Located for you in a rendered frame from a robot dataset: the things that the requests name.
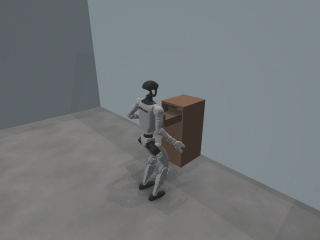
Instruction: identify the robot right forearm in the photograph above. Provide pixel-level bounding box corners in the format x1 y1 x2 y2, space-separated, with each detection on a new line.
159 128 177 146

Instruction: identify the cabinet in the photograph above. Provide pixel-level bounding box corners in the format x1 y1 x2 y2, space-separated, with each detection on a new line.
161 94 205 168

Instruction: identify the robot left forearm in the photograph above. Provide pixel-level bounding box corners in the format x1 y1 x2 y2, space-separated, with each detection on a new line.
133 112 139 119

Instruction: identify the left robot upper arm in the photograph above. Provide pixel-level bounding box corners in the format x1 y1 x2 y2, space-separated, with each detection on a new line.
127 98 144 119

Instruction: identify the right robot thigh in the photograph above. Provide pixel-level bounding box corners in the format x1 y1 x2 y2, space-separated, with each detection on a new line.
148 142 169 173

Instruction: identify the right robot upper arm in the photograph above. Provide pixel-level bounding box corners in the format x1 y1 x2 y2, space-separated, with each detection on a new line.
153 105 164 135

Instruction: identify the robot right hand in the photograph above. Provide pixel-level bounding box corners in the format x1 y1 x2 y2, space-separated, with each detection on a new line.
174 141 186 153

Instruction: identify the right robot foot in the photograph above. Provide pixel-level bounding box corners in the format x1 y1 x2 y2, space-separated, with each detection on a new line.
148 190 165 201

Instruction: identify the drawer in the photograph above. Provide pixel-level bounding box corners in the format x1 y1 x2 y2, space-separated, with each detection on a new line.
162 106 182 128

